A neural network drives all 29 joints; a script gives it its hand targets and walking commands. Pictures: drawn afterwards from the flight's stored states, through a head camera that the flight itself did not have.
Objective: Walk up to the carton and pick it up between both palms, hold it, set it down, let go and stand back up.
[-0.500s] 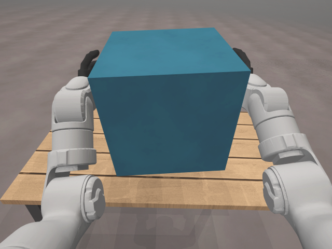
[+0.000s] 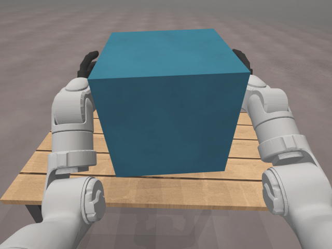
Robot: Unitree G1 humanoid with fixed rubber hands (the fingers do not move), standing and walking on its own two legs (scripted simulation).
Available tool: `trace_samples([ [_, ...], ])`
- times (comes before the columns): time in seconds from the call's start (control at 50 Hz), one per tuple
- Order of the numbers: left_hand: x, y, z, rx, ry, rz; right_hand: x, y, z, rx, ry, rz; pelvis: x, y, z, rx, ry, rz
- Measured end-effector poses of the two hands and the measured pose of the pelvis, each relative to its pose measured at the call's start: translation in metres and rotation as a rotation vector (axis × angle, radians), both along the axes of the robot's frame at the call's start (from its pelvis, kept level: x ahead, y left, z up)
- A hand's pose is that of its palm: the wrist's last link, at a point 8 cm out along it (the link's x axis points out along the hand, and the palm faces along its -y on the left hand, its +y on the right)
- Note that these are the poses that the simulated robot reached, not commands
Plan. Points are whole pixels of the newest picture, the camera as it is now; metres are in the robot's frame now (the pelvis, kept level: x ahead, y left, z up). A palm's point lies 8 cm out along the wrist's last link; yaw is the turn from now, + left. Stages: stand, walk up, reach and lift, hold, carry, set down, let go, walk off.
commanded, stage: hold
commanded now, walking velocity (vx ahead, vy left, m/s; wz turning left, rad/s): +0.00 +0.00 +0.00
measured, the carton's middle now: (166, 100) +0.37 +0.01 +0.24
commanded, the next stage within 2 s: none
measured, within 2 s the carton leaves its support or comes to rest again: neither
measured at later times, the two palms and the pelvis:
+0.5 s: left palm (88, 84) +0.36 +0.18 +0.28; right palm (242, 83) +0.37 -0.16 +0.29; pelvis +0.00 +0.00 +0.00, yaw +0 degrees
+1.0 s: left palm (87, 84) +0.36 +0.18 +0.28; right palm (241, 83) +0.37 -0.16 +0.29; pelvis +0.00 +0.00 +0.00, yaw +0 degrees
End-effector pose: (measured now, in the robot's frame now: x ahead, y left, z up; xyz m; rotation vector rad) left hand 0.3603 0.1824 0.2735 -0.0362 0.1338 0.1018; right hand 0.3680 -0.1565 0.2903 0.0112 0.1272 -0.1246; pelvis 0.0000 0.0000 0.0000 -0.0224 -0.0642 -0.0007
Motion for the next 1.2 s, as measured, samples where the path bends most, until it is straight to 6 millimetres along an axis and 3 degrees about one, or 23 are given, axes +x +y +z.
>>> trace_samples([
  [1.2,0.0031,-0.0006,0.0026,0.002,-0.001,-0.003,0.0005,-0.0007,-0.0021,-0.005,0.016,-0.004,-0.0002,0.0017,0.0001,-0.001,0.002,-0.004],
])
